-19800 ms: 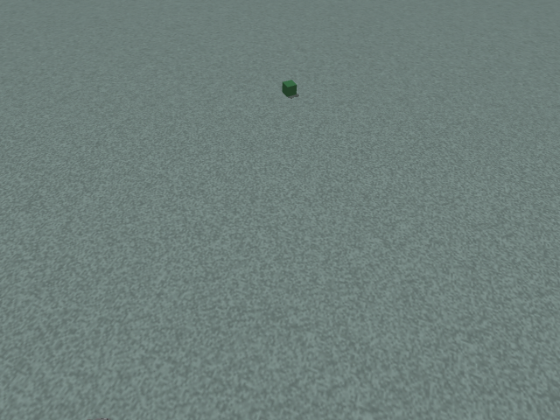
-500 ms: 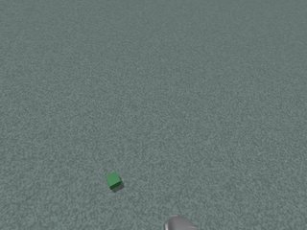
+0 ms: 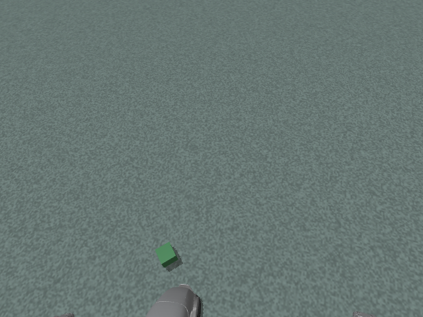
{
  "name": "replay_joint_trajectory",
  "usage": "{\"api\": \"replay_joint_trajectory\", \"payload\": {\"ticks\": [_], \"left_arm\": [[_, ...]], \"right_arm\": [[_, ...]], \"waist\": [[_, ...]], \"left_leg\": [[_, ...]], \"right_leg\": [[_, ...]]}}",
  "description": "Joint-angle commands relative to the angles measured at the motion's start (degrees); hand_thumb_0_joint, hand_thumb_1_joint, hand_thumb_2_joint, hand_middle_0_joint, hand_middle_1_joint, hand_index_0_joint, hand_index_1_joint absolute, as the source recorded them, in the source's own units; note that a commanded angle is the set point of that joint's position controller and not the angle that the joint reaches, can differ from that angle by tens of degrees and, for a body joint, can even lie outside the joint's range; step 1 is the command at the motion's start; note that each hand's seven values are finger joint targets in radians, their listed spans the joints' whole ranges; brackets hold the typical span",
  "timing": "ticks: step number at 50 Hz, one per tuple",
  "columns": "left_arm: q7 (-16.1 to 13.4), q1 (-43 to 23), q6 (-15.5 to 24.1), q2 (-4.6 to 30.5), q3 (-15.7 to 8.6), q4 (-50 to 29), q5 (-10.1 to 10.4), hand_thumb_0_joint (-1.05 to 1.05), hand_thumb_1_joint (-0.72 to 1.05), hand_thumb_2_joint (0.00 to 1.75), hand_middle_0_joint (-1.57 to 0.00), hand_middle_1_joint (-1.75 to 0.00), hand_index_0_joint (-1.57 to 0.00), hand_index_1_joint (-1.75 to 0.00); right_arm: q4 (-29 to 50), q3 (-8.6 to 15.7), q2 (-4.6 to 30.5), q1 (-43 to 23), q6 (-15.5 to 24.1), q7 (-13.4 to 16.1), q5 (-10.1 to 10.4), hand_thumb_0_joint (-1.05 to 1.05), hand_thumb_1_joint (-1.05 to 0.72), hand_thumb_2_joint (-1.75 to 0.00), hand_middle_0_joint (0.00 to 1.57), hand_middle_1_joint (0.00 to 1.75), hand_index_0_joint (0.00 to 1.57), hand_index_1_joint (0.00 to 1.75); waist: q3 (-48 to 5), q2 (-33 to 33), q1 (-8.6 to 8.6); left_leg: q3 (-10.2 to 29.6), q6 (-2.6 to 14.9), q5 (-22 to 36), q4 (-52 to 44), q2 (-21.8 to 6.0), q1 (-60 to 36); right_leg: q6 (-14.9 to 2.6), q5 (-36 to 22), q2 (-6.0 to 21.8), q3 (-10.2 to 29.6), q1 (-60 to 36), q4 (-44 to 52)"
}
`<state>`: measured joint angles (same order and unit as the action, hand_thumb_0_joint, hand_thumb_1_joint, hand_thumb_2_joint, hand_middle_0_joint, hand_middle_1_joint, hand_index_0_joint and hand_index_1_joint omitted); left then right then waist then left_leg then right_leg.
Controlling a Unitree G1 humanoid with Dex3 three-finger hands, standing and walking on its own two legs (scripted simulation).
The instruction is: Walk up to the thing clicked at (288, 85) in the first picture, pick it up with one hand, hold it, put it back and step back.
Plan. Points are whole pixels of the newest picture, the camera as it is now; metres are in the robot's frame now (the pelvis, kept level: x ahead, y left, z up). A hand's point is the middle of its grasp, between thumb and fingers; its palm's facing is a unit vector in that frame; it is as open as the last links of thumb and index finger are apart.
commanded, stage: walk up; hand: left
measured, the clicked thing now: (166, 254) +0.39 +0.25 -0.73
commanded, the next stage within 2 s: stand in 0.38 s
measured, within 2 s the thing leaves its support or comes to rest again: neither
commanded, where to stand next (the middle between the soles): +0.00 +0.03 m, yaw -2 degrees
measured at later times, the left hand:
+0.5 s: hand out of the picture -0.02 +0.30 -0.13, palm faces -0.02 -0.88 -0.47, open 7.4 cm
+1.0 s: hand out of the picture +0.00 +0.28 -0.14, palm faces -0.05 -0.94 -0.33, open 7.4 cm
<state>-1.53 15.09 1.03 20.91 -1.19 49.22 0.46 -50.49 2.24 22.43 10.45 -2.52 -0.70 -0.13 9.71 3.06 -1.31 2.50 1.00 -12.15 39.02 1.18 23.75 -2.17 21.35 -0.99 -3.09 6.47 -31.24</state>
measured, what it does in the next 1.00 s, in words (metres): steps on the spot: left foot, then right foot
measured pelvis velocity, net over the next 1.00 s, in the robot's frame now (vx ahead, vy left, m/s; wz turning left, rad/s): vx -0.09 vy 0.03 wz -0.04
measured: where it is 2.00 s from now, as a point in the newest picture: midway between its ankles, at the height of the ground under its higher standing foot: outside the picture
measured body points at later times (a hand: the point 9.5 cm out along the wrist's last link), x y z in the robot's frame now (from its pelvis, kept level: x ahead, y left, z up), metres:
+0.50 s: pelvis -0.06 +0.01 -0.01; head -0.04 -0.02 +0.44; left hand -0.02 +0.34 -0.10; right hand +0.03 -0.29 -0.15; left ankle -0.01 +0.16 -0.69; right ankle -0.07 -0.10 -0.73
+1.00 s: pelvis -0.09 +0.03 +0.01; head -0.09 +0.03 +0.46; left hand +0.00 +0.33 -0.12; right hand +0.00 -0.27 -0.11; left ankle -0.05 +0.17 -0.73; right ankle -0.07 -0.10 -0.73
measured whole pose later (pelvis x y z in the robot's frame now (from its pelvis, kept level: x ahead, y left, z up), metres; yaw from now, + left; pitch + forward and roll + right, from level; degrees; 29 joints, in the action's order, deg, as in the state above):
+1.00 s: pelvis -0.09 +0.03 +0.01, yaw -2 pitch -3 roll +0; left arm 1.3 7.1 1.2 20.3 -0.2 63.5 -0.7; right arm -62.6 0.8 19.9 5.6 0.7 -0.7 -0.7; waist 2.3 0.1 -0.2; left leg 3.5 -1.9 -9.7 21.9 -0.7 9.3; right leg 0.8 10.5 1.1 0.0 9.0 -22.6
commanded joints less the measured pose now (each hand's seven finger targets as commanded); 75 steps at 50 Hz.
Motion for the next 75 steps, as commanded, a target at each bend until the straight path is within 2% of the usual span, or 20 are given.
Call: {"api": "replay_joint_trajectory", "payload": {"ticks": [1,3,4,5,8,13,16,17,18,19,20,21,25,27,29,30,35,45,52,75], "left_arm": [[-2.25,-1.05,0.14,15.14,-3.78,-4.32,1.37,0.00,0.90,0.90,-0.20,-0.30,-0.20,-0.30],[-2.84,2.45,-0.23,12.65,-3.50,-4.02,2.88,0.00,0.90,0.90,-0.20,-0.30,-0.20,-0.30],[-3.25,2.18,-0.86,12.16,-3.89,-3.26,2.84,0.00,0.90,0.90,-0.20,-0.30,-0.20,-0.30],[-3.44,1.44,-1.55,12.64,-3.85,-2.82,2.26,0.00,0.90,0.90,-0.20,-0.30,-0.20,-0.30],[-3.31,4.09,-1.88,13.70,-4.36,-1.08,2.54,0.00,0.90,0.90,-0.20,-0.30,-0.20,-0.30],[-3.26,5.92,-0.76,12.48,-4.89,-0.61,1.13,0.00,0.90,0.90,-0.20,-0.30,-0.20,-0.30],[-2.97,10.38,0.37,13.36,-5.94,1.28,-0.81,0.00,0.90,0.90,-0.20,-0.30,-0.20,-0.30],[-2.90,8.73,0.90,17.53,-6.94,-0.27,-2.24,0.00,0.90,0.90,-0.20,-0.30,-0.20,-0.30],[-3.06,3.53,0.35,25.68,-9.03,-3.14,-3.41,0.00,0.90,0.90,-0.20,-0.30,-0.20,-0.30],[-1.83,-7.62,1.49,17.66,-5.99,-3.47,-4.35,0.00,0.90,0.90,-0.20,-0.30,-0.20,-0.30],[-0.87,-12.87,1.89,13.45,-4.80,-5.74,-4.05,0.00,0.90,0.90,-0.20,-0.30,-0.20,-0.30],[-0.71,-16.28,1.82,14.18,-4.63,-5.42,-3.99,0.00,0.90,0.90,-0.20,-0.30,-0.20,-0.30],[0.24,-8.16,2.14,14.58,-4.67,-0.80,-2.22,0.00,0.90,0.90,-0.20,-0.30,-0.20,-0.30],[0.32,-5.60,1.48,15.55,-5.07,0.83,-1.36,0.00,0.90,0.90,-0.20,-0.30,-0.20,-0.30],[0.47,-2.60,1.41,11.18,-3.87,1.56,-0.24,0.00,0.90,0.90,-0.20,-0.30,-0.20,-0.30],[0.50,-1.06,1.38,9.61,-3.17,2.10,0.62,0.00,0.90,0.90,-0.20,-0.30,-0.20,-0.30],[1.30,-7.47,0.64,11.41,-2.62,5.97,-0.66,0.00,0.90,0.90,-0.20,-0.30,-0.20,-0.30],[1.87,-8.87,1.03,11.62,-1.36,11.53,-1.19,0.00,0.90,0.90,-0.20,-0.30,-0.20,-0.30],[1.68,-11.27,1.93,11.64,-1.09,11.72,-1.08,0.00,0.90,0.90,-0.20,-0.30,-0.20,-0.30],[1.39,-11.44,1.05,11.81,-1.32,13.00,-0.67,0.00,0.90,0.90,-0.20,-0.30,-0.20,-0.30]], "right_arm": [[4.91,3.68,11.26,1.75,0.91,0.47,-1.41,0.00,-0.90,-0.90,0.20,0.30,0.20,0.30],[6.55,5.59,16.71,1.98,1.08,0.25,-1.38,0.00,-0.90,-0.90,0.20,0.30,0.20,0.30],[6.97,5.69,15.68,1.78,0.97,0.25,-0.58,0.00,-0.90,-0.90,0.20,0.30,0.20,0.30],[7.48,5.52,13.33,1.06,0.63,0.49,-0.49,0.00,-0.90,-0.90,0.20,0.30,0.20,0.30],[11.34,5.10,11.72,-5.75,-0.90,0.59,-1.86,0.00,-0.90,-0.90,0.20,0.30,0.20,0.30],[13.27,5.82,11.70,-5.28,-2.08,-0.86,-3.15,0.00,-0.90,-0.90,0.20,0.30,0.20,0.30],[13.18,5.59,10.73,-6.63,-3.32,-1.25,-2.19,0.00,-0.90,-0.90,0.20,0.30,0.20,0.30],[13.14,4.74,7.80,-4.29,-3.48,-1.21,-1.73,0.00,-0.90,-0.90,0.20,0.30,0.20,0.30],[14.58,5.35,9.23,-9.34,-3.23,-0.61,-1.93,0.00,-0.90,-0.90,0.20,0.30,0.20,0.30],[10.05,3.72,8.64,-5.42,-1.05,0.62,-0.84,0.00,-0.90,-0.90,0.20,0.30,0.20,0.30],[7.53,5.47,11.58,-1.62,0.80,0.31,-0.40,0.00,-0.90,-0.90,0.20,0.30,0.20,0.30],[4.27,6.06,12.04,2.29,1.53,0.32,0.03,0.00,-0.90,-0.90,0.20,0.30,0.20,0.30],[3.72,3.85,7.83,-4.34,3.02,-0.41,-1.26,0.00,-0.90,-0.90,0.20,0.30,0.20,0.30],[2.82,3.55,7.51,-3.80,3.64,0.15,-0.98,0.00,-0.90,-0.90,0.20,0.30,0.20,0.30],[0.26,3.88,10.13,-0.02,4.94,1.18,-1.35,0.00,-0.90,-0.90,0.20,0.30,0.20,0.30],[-0.17,3.76,13.08,-5.00,5.25,1.25,-1.31,0.00,-0.90,-0.90,0.20,0.30,0.20,0.30],[-4.01,1.93,10.78,-6.13,4.72,0.92,-0.27,0.00,-0.90,-0.90,0.20,0.30,0.20,0.30],[-8.46,1.26,10.77,-7.50,4.53,0.78,-0.35,0.00,-0.90,-0.90,0.20,0.30,0.20,0.30],[-9.34,0.68,9.49,-7.76,4.93,0.42,-0.33,0.00,-0.90,-0.90,0.20,0.30,0.20,0.30],[-11.72,-0.27,10.21,-8.07,4.28,0.96,-0.31,0.00,-0.90,-0.90,0.20,0.30,0.20,0.30]], "waist": [[-10.42,-6.39,1.66],[-17.76,5.64,2.36],[-20.55,12.84,3.48],[-20.28,7.23,3.24],[-14.83,6.53,1.17],[-16.64,7.89,2.77],[-15.09,4.41,-0.92],[-10.99,-9.13,-0.45],[-6.75,-20.42,-3.56],[-8.04,-17.48,0.82],[-5.41,-12.96,4.26],[-4.92,-12.97,6.70],[-5.00,-14.55,0.31],[-6.46,-14.28,0.86],[-13.80,-4.82,1.13],[-13.91,-2.00,-2.44],[-9.74,3.64,-0.12],[-5.80,1.12,0.63],[-10.29,-4.02,1.72],[-12.27,-2.11,1.00]], "left_leg": [[1.29,3.28,25.93,-8.33,-2.52,-11.25],[14.31,13.46,60.02,-9.42,-15.00,-21.98],[20.32,18.58,65.47,-10.11,-19.58,-23.55],[16.47,17.39,54.00,-11.13,-17.61,-17.85],[9.55,13.27,35.56,-10.93,-13.77,-10.59],[12.15,13.36,14.94,-10.08,-12.31,-12.89],[10.53,6.81,-2.31,-4.36,-8.63,0.19],[6.96,2.61,-16.93,5.36,-1.71,13.56],[6.69,-0.68,-23.30,23.62,4.60,12.79],[15.79,0.78,-18.60,25.74,0.55,0.69],[11.33,0.94,-15.30,22.57,1.97,1.37],[8.84,0.14,-12.42,23.45,3.66,1.62],[1.55,-1.03,-17.34,-0.88,0.45,-3.49],[-0.74,-1.54,-7.62,-14.83,-0.29,-11.05],[10.18,0.36,15.08,-20.34,-7.57,-22.73],[14.03,2.99,17.52,-16.30,-11.14,-19.47],[8.95,0.14,-3.76,-22.62,-7.77,-8.04],[8.44,-0.14,-11.75,-25.66,-7.52,-8.25],[6.17,0.10,2.78,-21.81,-7.27,-14.82],[4.70,-0.63,9.43,-21.53,-7.88,-15.85]], "right_leg": [[-0.61,-45.02,11.27,6.10,3.15,-7.78],[3.88,-19.09,-0.92,4.15,9.53,-25.74],[3.27,17.69,-3.91,4.46,12.20,-35.16],[1.62,19.69,-2.72,7.95,10.61,-39.17],[1.35,13.06,-0.69,6.64,13.39,-36.83],[2.41,8.46,0.07,1.38,11.80,-18.28],[0.31,-2.38,1.87,4.31,0.51,1.13],[-3.44,8.44,11.56,21.77,-1.15,9.59],[-14.83,1.76,31.06,41.84,16.39,17.87],[-14.53,23.32,26.61,40.23,26.37,17.96],[-9.50,22.77,17.95,26.98,21.81,17.81],[-6.53,16.36,14.10,18.78,19.05,16.08],[-4.31,0.87,10.29,13.64,7.12,11.56],[-3.90,-15.87,10.90,12.49,5.41,5.84],[-0.07,-25.93,7.77,8.49,5.31,-1.37],[1.21,-18.38,4.60,7.19,5.13,2.86],[0.29,-8.54,5.99,7.63,-3.22,7.98],[0.80,-3.72,6.48,8.76,2.57,13.15],[0.93,-11.38,7.91,9.65,2.53,14.75],[1.09,-17.87,8.19,8.73,-1.48,14.59]]}}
